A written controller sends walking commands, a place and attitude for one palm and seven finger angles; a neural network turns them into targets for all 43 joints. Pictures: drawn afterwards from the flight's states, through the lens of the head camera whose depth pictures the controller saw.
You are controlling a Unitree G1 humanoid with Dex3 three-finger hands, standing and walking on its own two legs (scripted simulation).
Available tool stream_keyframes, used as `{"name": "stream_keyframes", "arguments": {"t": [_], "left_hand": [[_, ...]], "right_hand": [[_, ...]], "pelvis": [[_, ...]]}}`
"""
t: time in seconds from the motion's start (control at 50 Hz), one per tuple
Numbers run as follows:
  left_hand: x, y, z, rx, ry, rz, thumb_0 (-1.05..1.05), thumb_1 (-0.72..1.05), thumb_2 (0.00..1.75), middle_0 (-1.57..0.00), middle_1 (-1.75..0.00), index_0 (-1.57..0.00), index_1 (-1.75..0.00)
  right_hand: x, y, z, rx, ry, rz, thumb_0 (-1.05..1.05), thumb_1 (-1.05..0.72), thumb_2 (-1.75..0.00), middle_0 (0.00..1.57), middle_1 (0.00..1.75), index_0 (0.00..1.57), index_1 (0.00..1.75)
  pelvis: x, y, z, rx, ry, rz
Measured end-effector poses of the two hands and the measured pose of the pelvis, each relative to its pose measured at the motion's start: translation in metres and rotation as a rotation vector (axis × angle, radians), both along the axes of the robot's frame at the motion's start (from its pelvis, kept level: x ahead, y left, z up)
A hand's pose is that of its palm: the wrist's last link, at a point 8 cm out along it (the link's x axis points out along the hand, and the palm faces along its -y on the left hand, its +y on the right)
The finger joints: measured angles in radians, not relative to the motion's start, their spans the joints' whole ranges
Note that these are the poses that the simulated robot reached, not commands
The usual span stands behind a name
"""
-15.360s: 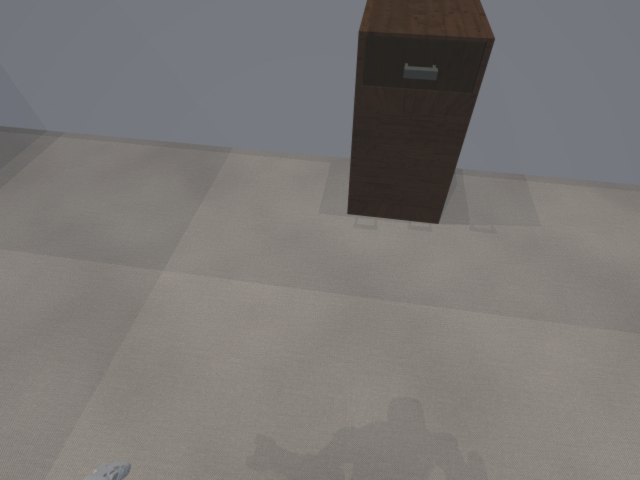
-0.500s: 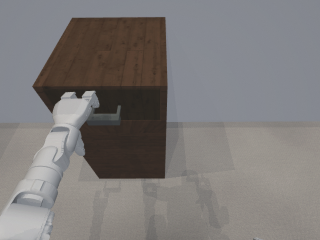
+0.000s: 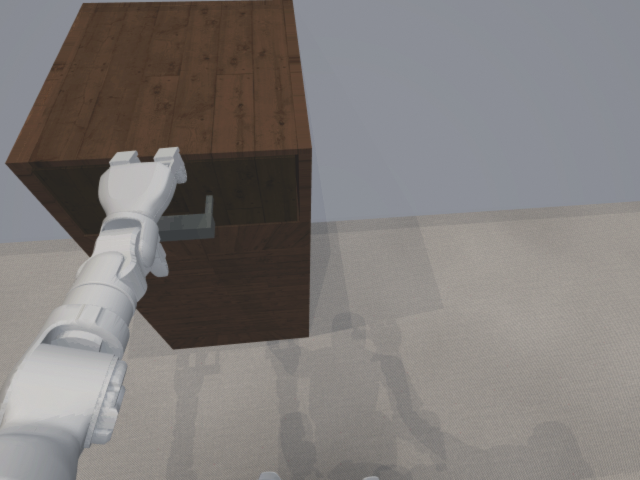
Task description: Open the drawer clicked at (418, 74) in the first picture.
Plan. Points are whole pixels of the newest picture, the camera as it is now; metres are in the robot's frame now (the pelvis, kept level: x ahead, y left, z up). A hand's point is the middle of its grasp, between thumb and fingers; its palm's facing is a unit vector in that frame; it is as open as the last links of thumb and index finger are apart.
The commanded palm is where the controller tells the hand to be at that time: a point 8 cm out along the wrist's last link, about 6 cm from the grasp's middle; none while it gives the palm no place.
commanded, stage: move the hooked fingers above the handle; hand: left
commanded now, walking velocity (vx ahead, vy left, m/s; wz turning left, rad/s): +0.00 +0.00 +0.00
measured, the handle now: (179, 215) +0.51 +0.20 -0.03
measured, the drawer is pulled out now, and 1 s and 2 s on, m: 0.00 0.00 0.00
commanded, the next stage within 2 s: lower the fingers behind the handle in 0.58 s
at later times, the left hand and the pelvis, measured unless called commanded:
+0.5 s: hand (164, 213) +0.46 +0.20 +0.03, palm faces -0.03 -0.03 -1.00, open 13.7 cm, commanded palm +0.44 +0.20 +0.09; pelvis +0.00 -0.01 +0.00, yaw +0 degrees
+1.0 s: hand (173, 223) +0.46 +0.19 +0.01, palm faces -0.05 -0.04 -1.00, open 13.8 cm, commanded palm +0.44 +0.20 +0.07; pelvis +0.01 -0.03 +0.00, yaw +0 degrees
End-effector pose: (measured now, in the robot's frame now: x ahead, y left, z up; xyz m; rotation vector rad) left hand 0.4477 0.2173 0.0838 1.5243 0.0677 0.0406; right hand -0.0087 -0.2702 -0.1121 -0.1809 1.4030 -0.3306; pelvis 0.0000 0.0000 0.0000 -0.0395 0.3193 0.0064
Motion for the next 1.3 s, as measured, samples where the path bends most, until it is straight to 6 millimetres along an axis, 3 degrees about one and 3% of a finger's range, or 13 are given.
{"name": "stream_keyframes", "arguments": {"t": [0.14,0.28,0.38,0.58,0.76,0.94,1.16,1.3], "left_hand": [[-0.001,-0.005,0.001,0.009,0.001,0.019,0.00,-0.49,0.31,-0.34,-1.21,-0.34,-1.24],[-0.001,-0.021,0.005,-0.006,-0.004,-0.009,0.00,-0.49,0.31,-0.33,-1.21,-0.33,-1.21],[-0.001,-0.023,0.006,0.007,-0.009,0.006,0.00,-0.49,0.31,-0.33,-1.21,-0.33,-1.22],[-0.005,-0.013,0.005,0.018,0.027,0.035,0.00,-0.49,0.31,-0.32,-1.20,-0.32,-1.21],[-0.006,-0.020,0.005,0.011,0.008,0.001,0.00,-0.49,0.31,-0.32,-1.20,-0.32,-1.20],[-0.005,-0.026,-0.010,0.012,0.038,0.020,0.00,-0.49,0.31,-0.32,-1.20,-0.32,-1.20],[-0.007,-0.008,-0.026,0.019,0.058,0.042,0.00,-0.49,0.31,-0.32,-1.20,-0.32,-1.20],[-0.006,-0.007,-0.038,0.006,0.053,0.008,0.00,-0.49,0.31,-0.32,-1.20,-0.32,-1.20]], "right_hand": [[-0.001,0.004,-0.001,0.011,-0.009,-0.003,0.00,-0.91,-0.90,0.20,0.30,0.20,0.30],[0.016,0.007,-0.001,0.022,-0.069,0.011,0.00,-0.91,-0.90,0.20,0.30,0.20,0.30],[0.028,0.006,-0.002,0.028,-0.108,0.021,0.00,-0.91,-0.90,0.20,0.30,0.20,0.30],[0.038,-0.004,0.000,0.021,-0.114,0.031,0.00,-0.90,-0.90,0.20,0.30,0.20,0.30],[0.044,-0.017,0.001,0.011,-0.093,0.038,0.00,-0.91,-0.90,0.20,0.30,0.20,0.30],[0.052,-0.021,-0.002,0.017,-0.104,0.030,0.00,-0.91,-0.90,0.20,0.30,0.20,0.30],[0.047,-0.022,-0.007,0.005,-0.080,0.029,0.00,-0.91,-0.90,0.20,0.30,0.20,0.30],[0.040,-0.021,-0.012,-0.007,-0.050,0.033,0.00,-0.91,-0.90,0.20,0.30,0.20,0.30]], "pelvis": [[-0.002,0.002,0.000,-0.003,-0.005,0.003],[-0.004,0.001,0.001,0.001,-0.015,0.000],[-0.004,-0.003,0.001,0.006,-0.016,-0.007],[0.001,-0.012,0.005,0.012,-0.022,-0.003],[0.008,-0.018,0.005,0.016,-0.020,0.006],[0.010,-0.024,0.003,0.021,-0.005,-0.004],[0.011,-0.026,-0.002,0.016,0.025,-0.001],[0.010,-0.021,-0.009,0.008,0.048,0.007]]}}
